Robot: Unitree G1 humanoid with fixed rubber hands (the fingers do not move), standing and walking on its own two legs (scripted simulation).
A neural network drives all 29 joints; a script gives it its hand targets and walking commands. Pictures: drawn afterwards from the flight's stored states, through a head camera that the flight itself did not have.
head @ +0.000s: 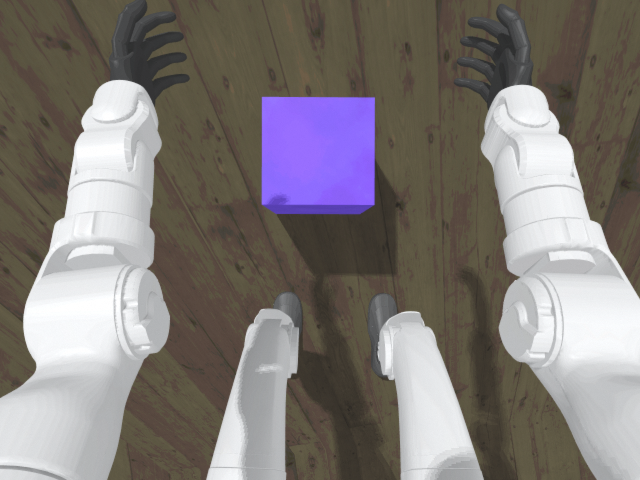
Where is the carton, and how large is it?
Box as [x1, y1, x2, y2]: [262, 97, 374, 213]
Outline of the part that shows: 262,97 263,205 275,213 360,213 373,205 374,98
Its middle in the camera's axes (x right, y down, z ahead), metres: -0.01 -0.17 +0.85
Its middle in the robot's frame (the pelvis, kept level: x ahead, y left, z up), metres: +0.52 +0.04 -0.53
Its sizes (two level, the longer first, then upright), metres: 0.210 0.200 0.250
